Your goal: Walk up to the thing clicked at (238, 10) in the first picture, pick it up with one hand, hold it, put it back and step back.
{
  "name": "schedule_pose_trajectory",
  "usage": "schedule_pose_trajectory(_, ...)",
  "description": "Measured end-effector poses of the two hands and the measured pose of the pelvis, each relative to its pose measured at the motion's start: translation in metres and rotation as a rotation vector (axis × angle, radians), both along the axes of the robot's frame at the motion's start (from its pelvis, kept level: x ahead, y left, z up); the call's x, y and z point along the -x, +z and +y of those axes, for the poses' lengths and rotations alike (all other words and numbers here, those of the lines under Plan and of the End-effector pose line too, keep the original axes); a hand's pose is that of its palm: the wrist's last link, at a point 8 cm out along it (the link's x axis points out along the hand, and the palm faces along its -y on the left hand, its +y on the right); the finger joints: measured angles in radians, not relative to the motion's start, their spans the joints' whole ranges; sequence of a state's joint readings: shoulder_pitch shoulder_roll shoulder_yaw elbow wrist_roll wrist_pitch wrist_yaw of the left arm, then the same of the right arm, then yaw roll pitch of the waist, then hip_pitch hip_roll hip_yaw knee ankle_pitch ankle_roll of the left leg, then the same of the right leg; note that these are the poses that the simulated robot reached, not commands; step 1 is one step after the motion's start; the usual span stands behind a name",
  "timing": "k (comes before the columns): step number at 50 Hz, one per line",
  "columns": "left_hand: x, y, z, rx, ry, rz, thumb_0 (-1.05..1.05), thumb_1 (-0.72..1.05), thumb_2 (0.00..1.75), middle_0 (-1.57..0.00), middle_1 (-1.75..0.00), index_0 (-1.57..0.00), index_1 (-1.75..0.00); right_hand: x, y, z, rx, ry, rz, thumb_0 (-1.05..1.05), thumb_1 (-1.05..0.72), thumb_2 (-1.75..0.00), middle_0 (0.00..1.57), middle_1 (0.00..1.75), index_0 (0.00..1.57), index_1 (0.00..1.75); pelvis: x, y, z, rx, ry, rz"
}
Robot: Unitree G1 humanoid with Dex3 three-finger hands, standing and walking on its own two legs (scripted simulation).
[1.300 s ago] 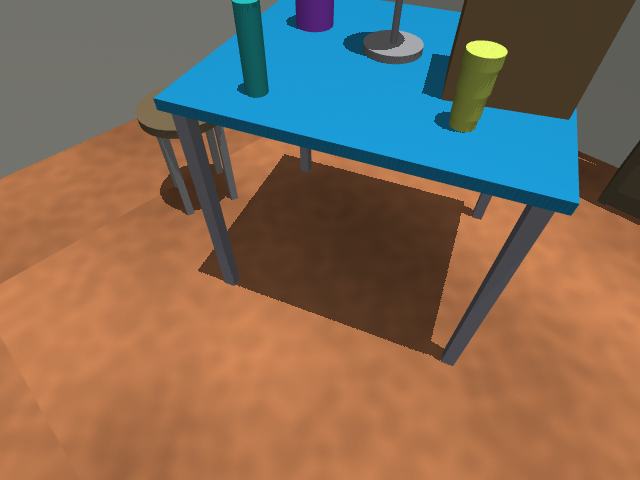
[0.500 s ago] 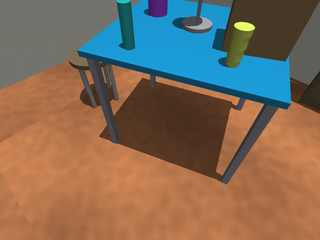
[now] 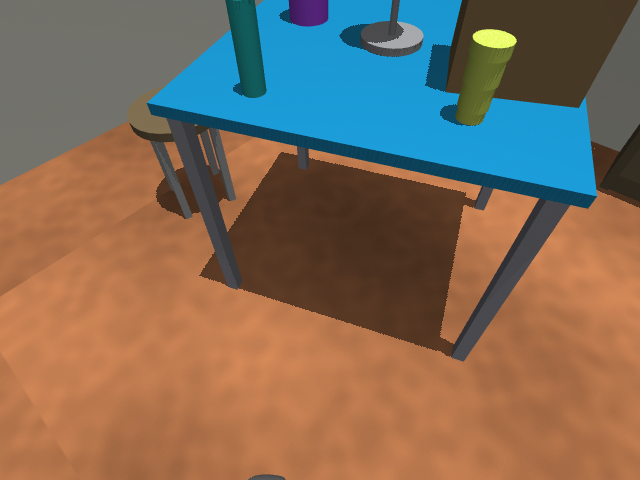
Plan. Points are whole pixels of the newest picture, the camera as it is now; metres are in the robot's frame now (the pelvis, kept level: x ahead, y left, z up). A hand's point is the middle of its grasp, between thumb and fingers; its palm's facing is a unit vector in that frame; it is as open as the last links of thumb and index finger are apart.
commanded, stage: walk up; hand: left
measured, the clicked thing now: (247, 47) +0.88 +0.20 +0.10
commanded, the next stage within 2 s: none
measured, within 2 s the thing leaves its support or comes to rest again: neither
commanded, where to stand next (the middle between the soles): +0.41 +0.13 m, yaw -17 degrees
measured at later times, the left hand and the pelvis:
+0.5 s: hand (124, 364) +0.29 +0.34 -0.13, palm faces -0.17 -0.87 -0.47, open 7.4 cm; pelvis +0.16 +0.07 -0.02, yaw -8 degrees
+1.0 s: hand (103, 295) +0.44 +0.45 -0.17, palm faces -0.28 -0.86 -0.43, open 7.4 cm; pelvis +0.32 +0.17 -0.02, yaw -14 degrees
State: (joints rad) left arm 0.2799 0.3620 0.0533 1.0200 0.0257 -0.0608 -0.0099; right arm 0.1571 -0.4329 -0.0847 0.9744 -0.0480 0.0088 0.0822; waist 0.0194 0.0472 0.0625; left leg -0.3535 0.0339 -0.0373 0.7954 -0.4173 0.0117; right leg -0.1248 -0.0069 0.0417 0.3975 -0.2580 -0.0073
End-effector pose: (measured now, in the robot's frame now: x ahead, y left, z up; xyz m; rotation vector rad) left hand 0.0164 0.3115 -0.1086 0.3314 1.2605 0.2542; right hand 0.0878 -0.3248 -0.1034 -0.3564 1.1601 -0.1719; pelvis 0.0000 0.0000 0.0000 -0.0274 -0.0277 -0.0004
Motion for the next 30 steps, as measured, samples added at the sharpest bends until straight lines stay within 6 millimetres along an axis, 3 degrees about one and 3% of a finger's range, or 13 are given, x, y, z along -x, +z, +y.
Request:
schedule_pose_trajectory(4, -0.005, -0.005, 0.04, -0.022, -0.011, 0.044, 0.0, 0.9, 0.9, -0.21, -0.3, -0.21, -0.3, -0.012, 0.004, 0.013, 0.033, -0.008, -0.007, 0.01, -0.91, -0.9, 0.2, 0.3, 0.2, 0.29, -0.018, -0.008, 0.026, 0.006, -0.01, -0.003)
schedule_pose_trajectory(8, -0.036, -0.016, 0.075, -0.054, -0.054, 0.078, 0.01, 0.9, 0.9, -0.21, -0.3, -0.21, -0.3, -0.013, 0.001, 0.033, 0.056, -0.058, -0.045, 0.01, -0.91, -0.9, 0.2, 0.3, 0.2, 0.29, -0.038, -0.019, 0.05, -0.022, -0.047, -0.012)
schedule_pose_trajectory(14, -0.121, 0.001, 0.085, -0.039, -0.153, -0.011, 0.01, 0.9, 0.9, -0.2, -0.3, -0.21, -0.3, 0.002, 0.001, 0.066, 0.005, -0.148, 0.01, 0.01, -0.9, -0.9, 0.2, 0.3, 0.2, 0.29, -0.076, -0.006, 0.065, -0.034, -0.082, -0.016)
schedule_pose_trajectory(20, -0.213, 0.019, 0.076, -0.047, -0.259, -0.102, 0.01, 0.9, 0.9, -0.2, -0.3, -0.21, -0.3, -0.003, -0.018, 0.082, -0.053, -0.194, 0.067, 0.01, -0.9, -0.9, 0.2, 0.3, 0.2, 0.3, -0.12, -0.007, 0.072, -0.041, -0.113, -0.02)
schedule_pose_trajectory(24, -0.266, 0.019, 0.069, -0.08, -0.294, -0.196, 0.0, 0.9, 0.9, -0.2, -0.3, -0.21, -0.3, -0.026, -0.041, 0.085, -0.078, -0.211, 0.08, 0.01, -0.9, -0.9, 0.2, 0.3, 0.2, 0.3, -0.15, -0.022, 0.069, -0.02, -0.129, -0.032)
schedule_pose_trajectory(30, -0.302, 0.028, 0.071, -0.075, -0.276, -0.246, 0.0, 0.9, 0.9, -0.21, -0.3, -0.21, -0.3, -0.092, -0.037, 0.096, -0.086, -0.173, 0.03, 0.01, -0.91, -0.9, 0.2, 0.3, 0.2, 0.29, -0.187, -0.016, 0.08, -0.007, -0.148, -0.038)
